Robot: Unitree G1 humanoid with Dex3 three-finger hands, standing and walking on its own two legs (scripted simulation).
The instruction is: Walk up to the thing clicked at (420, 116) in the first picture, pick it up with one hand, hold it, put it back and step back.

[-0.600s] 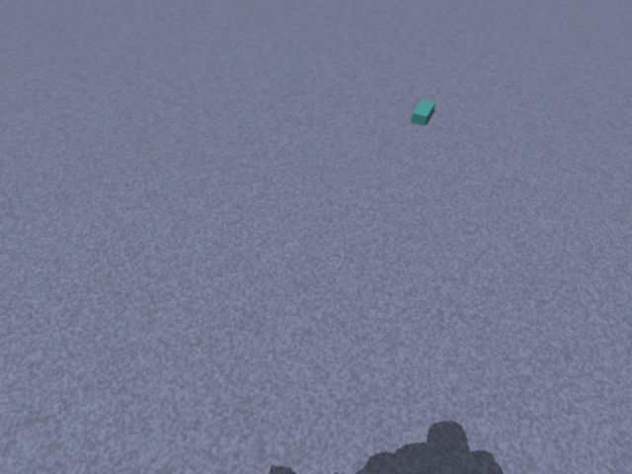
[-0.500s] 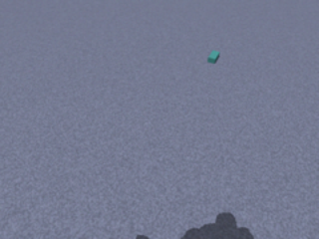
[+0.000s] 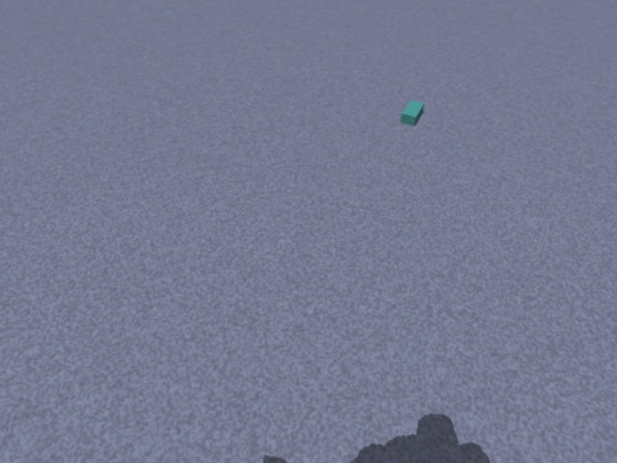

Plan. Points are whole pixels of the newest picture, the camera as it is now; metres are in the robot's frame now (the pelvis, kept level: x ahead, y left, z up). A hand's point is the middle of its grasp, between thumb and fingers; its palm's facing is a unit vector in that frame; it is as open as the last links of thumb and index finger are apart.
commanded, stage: stand
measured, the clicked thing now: (412, 112) +2.07 -0.65 -0.75
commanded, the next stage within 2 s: walk up in 0.52 s
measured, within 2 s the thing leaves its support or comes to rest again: neither
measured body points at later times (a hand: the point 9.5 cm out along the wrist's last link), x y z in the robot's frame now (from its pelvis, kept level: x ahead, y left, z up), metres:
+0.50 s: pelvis +0.00 +0.00 +0.00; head +0.01 +0.00 +0.45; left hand +0.08 +0.30 -0.13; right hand +0.08 -0.30 -0.13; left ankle +0.00 +0.12 -0.75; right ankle -0.01 -0.12 -0.75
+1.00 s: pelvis +0.12 +0.10 -0.02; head +0.12 +0.14 +0.43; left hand +0.15 +0.45 -0.15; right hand +0.22 -0.22 -0.11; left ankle +0.14 +0.22 -0.75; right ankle +0.08 -0.05 -0.68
